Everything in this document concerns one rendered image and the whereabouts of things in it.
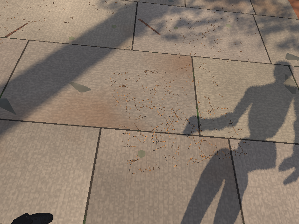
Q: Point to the robot left hand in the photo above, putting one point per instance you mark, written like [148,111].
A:
[37,218]

